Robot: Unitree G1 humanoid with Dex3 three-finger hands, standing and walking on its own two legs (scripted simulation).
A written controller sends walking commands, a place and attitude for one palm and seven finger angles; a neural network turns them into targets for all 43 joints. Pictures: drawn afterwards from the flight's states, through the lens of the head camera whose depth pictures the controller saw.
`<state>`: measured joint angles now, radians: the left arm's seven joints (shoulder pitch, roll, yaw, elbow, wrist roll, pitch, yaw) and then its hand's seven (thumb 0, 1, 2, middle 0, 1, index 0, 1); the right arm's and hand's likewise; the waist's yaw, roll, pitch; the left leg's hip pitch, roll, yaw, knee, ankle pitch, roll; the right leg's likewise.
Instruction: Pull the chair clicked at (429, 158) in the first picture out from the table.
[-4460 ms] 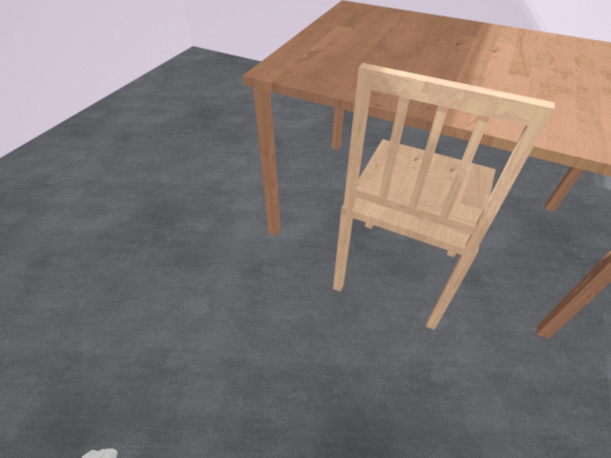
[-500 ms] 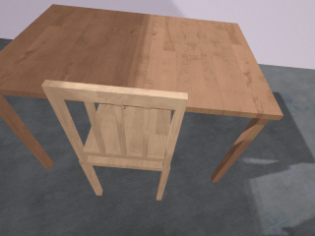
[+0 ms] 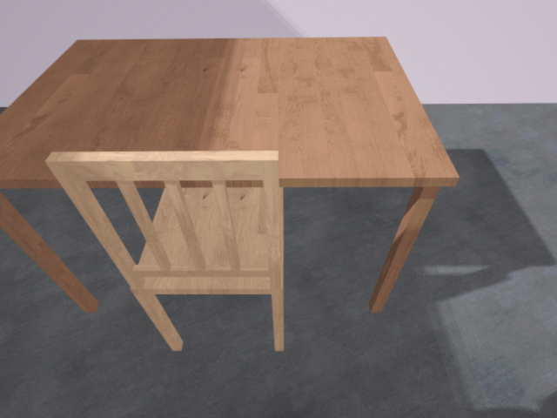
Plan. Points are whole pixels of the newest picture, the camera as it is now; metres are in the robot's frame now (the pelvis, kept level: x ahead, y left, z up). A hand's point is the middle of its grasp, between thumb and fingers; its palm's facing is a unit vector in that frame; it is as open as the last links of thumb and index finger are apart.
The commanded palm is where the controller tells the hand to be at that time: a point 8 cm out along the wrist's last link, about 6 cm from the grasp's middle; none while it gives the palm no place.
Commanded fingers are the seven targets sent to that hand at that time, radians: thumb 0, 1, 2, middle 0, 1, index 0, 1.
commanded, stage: come to a stop and stand still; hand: left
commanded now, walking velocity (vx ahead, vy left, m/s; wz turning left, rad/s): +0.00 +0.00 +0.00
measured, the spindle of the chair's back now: (187, 228) +0.49 +0.23 -0.08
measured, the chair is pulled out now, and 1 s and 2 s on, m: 0.00 0.00 0.00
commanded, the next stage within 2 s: look again from close up in 0.40 s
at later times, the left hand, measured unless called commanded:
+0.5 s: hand out of the picture -0.05 +0.15 -0.17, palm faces +0.08 -0.98 -0.16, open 7.4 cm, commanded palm none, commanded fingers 0.00 0.90 0.90 -0.20 -0.30 -0.20 -0.30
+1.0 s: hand out of the picture -0.01 +0.21 -0.17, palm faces +0.04 -0.98 -0.21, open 7.4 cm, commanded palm none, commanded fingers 0.00 0.90 0.90 -0.20 -0.30 -0.20 -0.30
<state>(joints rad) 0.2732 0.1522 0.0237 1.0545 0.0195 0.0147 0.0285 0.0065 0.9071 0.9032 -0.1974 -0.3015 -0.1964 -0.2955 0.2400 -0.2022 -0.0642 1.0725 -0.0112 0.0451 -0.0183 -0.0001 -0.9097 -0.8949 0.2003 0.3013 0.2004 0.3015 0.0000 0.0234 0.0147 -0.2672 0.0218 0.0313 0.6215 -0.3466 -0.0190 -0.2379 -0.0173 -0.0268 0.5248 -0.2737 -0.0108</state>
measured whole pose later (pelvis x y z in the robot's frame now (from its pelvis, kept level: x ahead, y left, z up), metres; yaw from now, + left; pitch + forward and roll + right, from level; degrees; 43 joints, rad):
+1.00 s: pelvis -0.01 +0.03 +0.00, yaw +1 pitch -1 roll +0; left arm 0.30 0.17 0.00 1.07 0.01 -0.01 0.03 0.01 0.91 0.90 -0.20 -0.30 -0.19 -0.30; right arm 0.30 -0.16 0.01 1.08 -0.01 -0.02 -0.01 0.01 -0.92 -0.89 0.20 0.30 0.20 0.30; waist 0.00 0.00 0.01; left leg -0.19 -0.03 0.04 0.46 -0.25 0.03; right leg -0.23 -0.06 -0.02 0.48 -0.23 0.03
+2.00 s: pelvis +0.05 +0.03 +0.00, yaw +0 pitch +0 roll +0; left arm 0.28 0.15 0.03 1.06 0.01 0.00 0.05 0.01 0.92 0.90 -0.20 -0.30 -0.20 -0.30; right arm 0.26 -0.15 -0.02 1.10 -0.01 -0.02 -0.05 0.01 -0.93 -0.89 0.20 0.30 0.20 0.30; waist 0.01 0.00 0.05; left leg -0.12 -0.02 0.04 0.47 -0.31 0.03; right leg -0.18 -0.05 -0.03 0.55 -0.28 0.02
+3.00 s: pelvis +0.00 +0.00 +0.00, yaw +1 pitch -1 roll +1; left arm 0.29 0.14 -0.02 1.12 0.01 -0.02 0.03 0.01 0.91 0.90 -0.20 -0.30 -0.20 -0.30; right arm 0.30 -0.13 0.02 1.14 -0.01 -0.02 -0.02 0.00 -0.91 -0.89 0.20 0.30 0.20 0.30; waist 0.01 0.00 0.04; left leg -0.17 0.00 0.03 0.44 -0.25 0.00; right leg -0.21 -0.03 -0.04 0.48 -0.25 0.00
